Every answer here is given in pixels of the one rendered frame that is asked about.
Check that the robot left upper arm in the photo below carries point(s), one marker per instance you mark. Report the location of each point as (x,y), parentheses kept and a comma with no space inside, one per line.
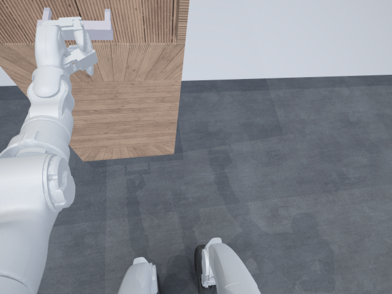
(33,190)

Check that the drawer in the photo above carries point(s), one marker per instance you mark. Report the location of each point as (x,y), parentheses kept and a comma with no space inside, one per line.
(133,21)

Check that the cabinet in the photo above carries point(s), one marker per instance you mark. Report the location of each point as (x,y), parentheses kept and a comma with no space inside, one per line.
(129,107)

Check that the robot left hand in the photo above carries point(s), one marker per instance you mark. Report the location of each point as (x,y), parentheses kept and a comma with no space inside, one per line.
(51,50)

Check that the robot right shin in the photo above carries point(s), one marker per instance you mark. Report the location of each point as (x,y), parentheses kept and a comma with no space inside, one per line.
(205,280)

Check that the robot right foot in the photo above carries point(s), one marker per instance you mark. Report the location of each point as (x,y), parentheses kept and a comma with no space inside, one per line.
(198,269)

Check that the handle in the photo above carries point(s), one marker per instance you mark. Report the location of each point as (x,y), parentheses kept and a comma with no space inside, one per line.
(97,30)

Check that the robot left forearm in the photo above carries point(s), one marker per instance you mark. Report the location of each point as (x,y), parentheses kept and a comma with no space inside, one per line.
(49,123)

